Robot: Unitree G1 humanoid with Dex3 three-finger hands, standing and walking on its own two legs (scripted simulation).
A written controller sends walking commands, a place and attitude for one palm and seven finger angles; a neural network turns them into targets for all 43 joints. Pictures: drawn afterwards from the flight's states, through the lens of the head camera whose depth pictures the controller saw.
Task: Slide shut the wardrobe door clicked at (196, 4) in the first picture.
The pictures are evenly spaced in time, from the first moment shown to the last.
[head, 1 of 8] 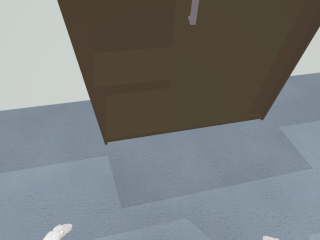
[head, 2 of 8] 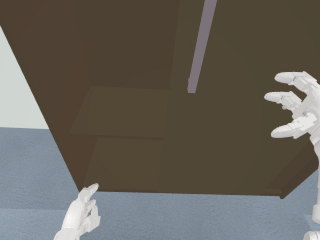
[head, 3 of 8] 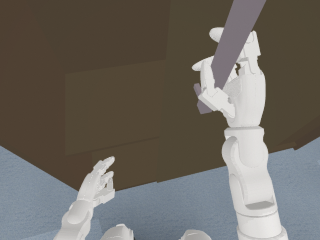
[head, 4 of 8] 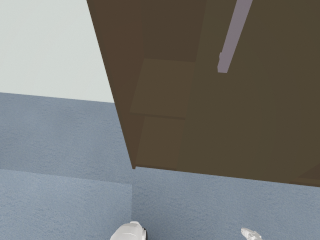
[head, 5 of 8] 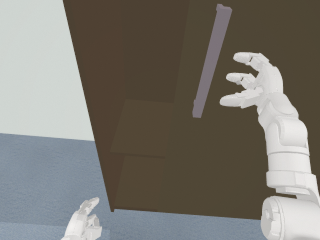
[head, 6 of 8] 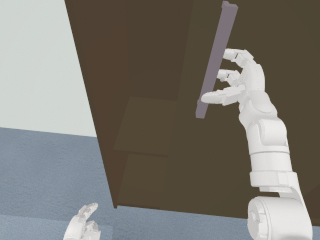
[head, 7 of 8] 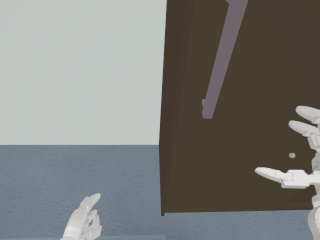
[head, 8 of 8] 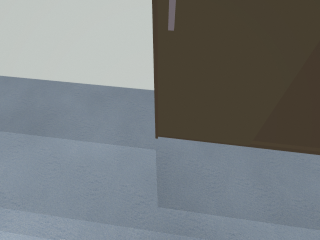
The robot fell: no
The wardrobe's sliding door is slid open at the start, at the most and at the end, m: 0.48 0.48 0.00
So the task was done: yes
